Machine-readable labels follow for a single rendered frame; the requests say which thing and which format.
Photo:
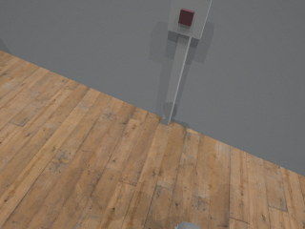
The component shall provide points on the button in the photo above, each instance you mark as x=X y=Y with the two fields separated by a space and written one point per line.
x=186 y=17

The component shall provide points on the panel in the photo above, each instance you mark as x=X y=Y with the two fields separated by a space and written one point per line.
x=186 y=33

